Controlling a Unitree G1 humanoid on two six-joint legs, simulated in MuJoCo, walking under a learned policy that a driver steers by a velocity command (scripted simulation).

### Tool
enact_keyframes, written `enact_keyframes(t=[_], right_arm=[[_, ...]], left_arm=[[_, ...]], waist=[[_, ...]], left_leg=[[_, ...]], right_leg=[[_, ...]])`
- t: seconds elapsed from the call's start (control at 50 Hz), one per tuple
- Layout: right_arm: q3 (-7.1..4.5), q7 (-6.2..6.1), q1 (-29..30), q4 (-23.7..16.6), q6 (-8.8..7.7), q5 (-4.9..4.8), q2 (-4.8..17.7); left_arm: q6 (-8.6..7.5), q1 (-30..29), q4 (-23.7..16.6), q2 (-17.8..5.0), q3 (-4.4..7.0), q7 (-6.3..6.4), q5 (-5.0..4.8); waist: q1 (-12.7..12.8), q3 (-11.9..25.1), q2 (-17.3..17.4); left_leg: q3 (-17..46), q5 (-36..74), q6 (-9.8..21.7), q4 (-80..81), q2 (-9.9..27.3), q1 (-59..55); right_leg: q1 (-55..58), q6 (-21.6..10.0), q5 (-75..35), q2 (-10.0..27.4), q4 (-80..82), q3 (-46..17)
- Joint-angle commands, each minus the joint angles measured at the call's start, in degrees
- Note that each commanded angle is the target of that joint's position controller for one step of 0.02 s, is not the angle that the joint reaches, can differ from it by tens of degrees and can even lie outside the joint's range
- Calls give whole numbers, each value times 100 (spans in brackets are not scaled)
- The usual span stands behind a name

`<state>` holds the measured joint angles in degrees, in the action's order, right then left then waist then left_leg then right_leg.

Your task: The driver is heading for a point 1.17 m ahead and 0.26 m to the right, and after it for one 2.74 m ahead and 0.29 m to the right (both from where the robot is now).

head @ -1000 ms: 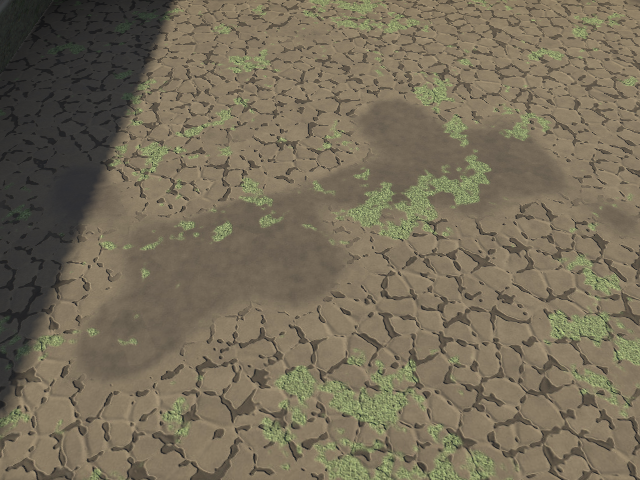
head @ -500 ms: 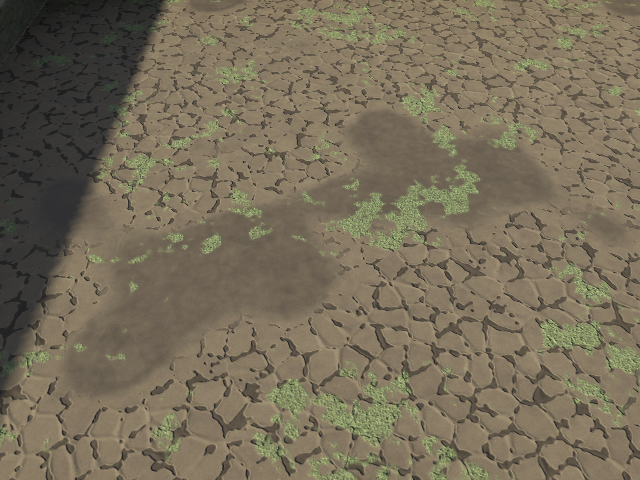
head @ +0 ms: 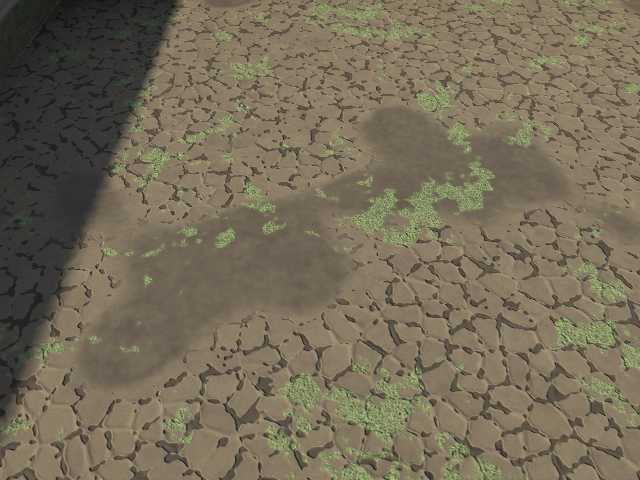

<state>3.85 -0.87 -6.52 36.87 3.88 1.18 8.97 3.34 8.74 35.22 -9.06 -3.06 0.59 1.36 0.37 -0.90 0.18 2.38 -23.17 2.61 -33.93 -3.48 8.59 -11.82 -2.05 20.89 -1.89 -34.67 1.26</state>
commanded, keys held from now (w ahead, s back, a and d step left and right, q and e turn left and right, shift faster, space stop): w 0.80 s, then no key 0.20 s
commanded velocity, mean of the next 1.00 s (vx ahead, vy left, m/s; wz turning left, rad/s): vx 0.46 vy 0.00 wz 0.00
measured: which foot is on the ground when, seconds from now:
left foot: down 0.00-1.00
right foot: down 0.00-1.00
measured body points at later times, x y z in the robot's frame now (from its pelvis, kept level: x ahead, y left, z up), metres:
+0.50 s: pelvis +0.01 +0.01 +0.00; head -0.01 +0.01 +0.45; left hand +0.19 +0.21 -0.09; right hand +0.19 -0.19 -0.09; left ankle -0.05 +0.10 -0.73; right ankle -0.02 -0.10 -0.73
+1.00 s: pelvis +0.01 +0.01 +0.01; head +0.00 +0.02 +0.46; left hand +0.18 +0.21 -0.09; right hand +0.18 -0.19 -0.09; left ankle -0.05 +0.10 -0.73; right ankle -0.02 -0.10 -0.73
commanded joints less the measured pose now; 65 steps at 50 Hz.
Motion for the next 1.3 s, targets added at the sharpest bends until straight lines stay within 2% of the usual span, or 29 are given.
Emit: enact_keyframes(t=[0.02, 0.1, 0.12, 0.16, 0.18, 0.22, 0.24, 0.26, 0.54, 0.56, 0.58, 0.68, 0.76, 0.78, 0.8, 0.84, 0.9, 0.92, 0.94, 0.96, 0.98, 1.0, 1.02, 1.06, 1.1, 1.12, 1.14, 1.2, 1.3], right_arm=[[-115, -4, 500, -521, -81, 8, 415], [-118, -49, 471, -529, 4, 14, 389], [-118, 24, 706, -628, -26, 81, 376], [-121, 41, 492, -546, -93, 91, 327], [-115, -42, 301, -454, -84, -12, 334], [-111, -62, 594, -526, -36, -41, 344], [-100, 23, 855, -650, -49, 26, 320], [-103, -36, 458, -510, -38, -24, 312], [-94, -28, 531, -582, -32, -25, 346], [-83, 48, 769, -709, -69, 45, 316], [-84, 27, 373, -535, -119, -9, 355], [-87, 26, 532, -581, -136, -21, 387], [-92, -10, 468, -595, -50, -10, 363], [-83, 63, 719, -716, -79, 62, 334], [-89, 0, 325, -560, -84, 2, 328], [-78, -11, 384, -543, -60, -30, 338], [-112, 82, 457, -596, -30, 18, 414], [-8, 12, 130, -336, -52, -18, 156], [29, 47, 291, -329, -100, -16, 183], [-86, 91, 500, -424, -60, 18, 380], [-157, 77, 279, -345, -82, 39, 581], [-49, 30, 29, -158, -75, -36, 294], [-19, 59, 169, -144, -140, -44, 301], [-69, 69, 136, -115, -116, -26, 361], [-141, 151, 218, -208, -103, -55, 512], [-145, 57, -103, 35, -119, -93, 569], [-107, 55, 16, 4, -172, -86, 491], [-122, 103, 31, -14, -206, -88, 438], [-165, 93, -13, -57, -221, -77, 569]], left_arm=[[-111, -372, -483, -405, 104, -17, 39], [-114, -282, -381, -478, 152, 35, -13], [-42, -512, -494, -533, 164, 40, -48], [8, -465, -474, -540, 202, 64, -8], [-39, -272, -379, -460, 196, 84, 9], [-37, -411, -408, -411, 172, 73, 13], [31, -665, -521, -478, 180, 57, -27], [-10, -399, -400, -452, 196, 69, 22], [-71, -494, -378, -407, 165, 54, 11], [-13, -727, -495, -466, 172, 46, -31], [-61, -556, -457, -345, 136, 9, 52], [-72, -497, -439, -392, 125, 2, 68], [-104, -441, -355, -426, 156, 41, 7], [-36, -699, -482, -466, 162, 41, -28], [-72, -435, -356, -425, 175, 67, 11], [-64, -397, -333, -359, 142, 61, 21], [20, -585, -424, -561, 222, -68, 43], [-36, -174, -150, -122, 63, 26, 41], [-29, -354, -189, -125, 27, -33, 61], [42, -654, -294, -512, 179, -3, -60], [44, -430, -260, -606, 268, -47, 45], [-9, 10, 39, -309, 107, 32, 16], [3, -273, -54, -267, 100, -9, 7], [-42, -183, 125, -476, 158, 19, -8], [-33, -240, -12, -552, 221, -107, -23], [-91, 53, 234, -485, 182, 10, -62], [-80, -225, 98, -375, 160, -10, -60], [-67, -224, 190, -451, 163, 32, -42], [-56, -180, 147, -513, 181, 54, -37]], waist=[[-26, 465, -6], [-103, 470, -47], [-180, 201, -52], [-205, 654, -112], [-99, 1014, -66], [-59, 551, 70], [-146, 226, 75], [-93, 747, 43], [-97, 389, 39], [-181, 179, 10], [-76, 680, 42], [-19, 452, 90], [-108, 496, -31], [-193, 218, -59], [-137, 811, -82], [-101, 464, 9], [-147, 352, -153], [-109, 1081, 128], [-36, 388, 207], [-180, -56, 62], [-69, 352, 63], [-84, 1003, 189], [5, 300, 206], [-109, 186, 38], [-70, 263, -64], [-103, 895, 146], [-31, 544, 162], [-22, 228, 47], [0, 440, 33]], left_leg=[[441, 1964, 54, 438, 414, 158], [329, 2117, 100, 407, 398, 385], [132, 2750, 69, 175, 396, 556], [79, 2839, 27, 112, 382, 446], [247, 2264, 48, 303, 388, 290], [328, 2319, 100, 380, 436, 390], [132, 2967, 84, 166, 443, 536], [311, 2371, 95, 341, 441, 353], [369, 2140, 133, 454, 449, 519], [153, 2793, 105, 221, 442, 613], [401, 2111, 42, 425, 428, 343], [483, 2232, 112, 475, 493, 196], [364, 2151, 149, 473, 455, 409], [154, 2768, 113, 247, 440, 574], [301, 2170, 111, 409, 428, 359], [389, 2022, 136, 560, 476, 457], [314, 4194, 48, 368, 674, 295], [472, 2404, 48, 976, 656, -86], [599, 2004, -24, 1287, 659, 206], [457, 3395, 41, 1156, 730, 164], [422, 4568, 60, 778, 848, 32], [530, 2581, 70, 1376, 741, -339], [613, 2153, 3, 1576, 668, -18], [652, 2165, 89, 1789, 762, -10], [663, 4573, 19, 1668, 1053, -214], [544, 2817, 68, 1707, 776, -533], [597, 2514, 40, 1725, 723, -376], [588, 2277, 56, 1827, 681, -247], [599, 2995, 128, 1528, 749, -323]], right_leg=[[297, -99, -1499, 291, 381, -426], [615, -189, -2056, 332, 228, -493], [463, -207, -3286, 487, 135, -611], [741, -258, -3684, 536, 7, -630], [951, -208, -2469, 385, 69, -490], [641, -141, -1966, 300, 154, -447], [387, -132, -2979, 413, 78, -533], [718, -137, -2028, 303, 82, -454], [520, -116, -1804, 291, 127, -491], [329, -107, -2926, 423, 62, -585], [510, -85, -1766, 294, 107, -461], [258, -2, -1376, 238, 271, -433], [584, -113, -1845, 295, 157, -498], [396, -121, -3024, 438, 86, -599], [783, -149, -2127, 346, 72, -522], [581, -133, -1697, 319, 229, -538], [448, -83, -4078, 534, 203, -465], [925, -31, -1935, 469, 703, -644], [701, 29, -1277, 439, 1074, -690], [421, -17, -2957, 568, 933, -757], [586, -7, -3868, 664, 667, -554], [1051, 0, -1828, 502, 1126, -706], [824, 55, -1427, 518, 1446, -757], [857, -25, -1571, 513, 1445, -802], [929, 52, -4111, 828, 1504, -804], [1259, -3, -2239, 576, 1384, -745], [984, 25, -1800, 570, 1542, -754], [681, 12, -1638, 585, 1607, -737], [615, -22, -1907, 561, 1344, -683]])
Velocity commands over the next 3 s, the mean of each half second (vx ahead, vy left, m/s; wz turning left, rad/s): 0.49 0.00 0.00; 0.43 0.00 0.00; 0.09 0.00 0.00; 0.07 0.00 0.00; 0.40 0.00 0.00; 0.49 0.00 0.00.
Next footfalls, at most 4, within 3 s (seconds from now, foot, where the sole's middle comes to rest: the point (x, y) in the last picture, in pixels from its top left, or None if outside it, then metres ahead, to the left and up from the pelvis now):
none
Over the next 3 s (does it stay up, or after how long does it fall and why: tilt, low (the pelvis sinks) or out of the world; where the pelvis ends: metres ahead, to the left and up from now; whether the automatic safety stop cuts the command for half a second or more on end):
stays up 0.01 0.01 0.00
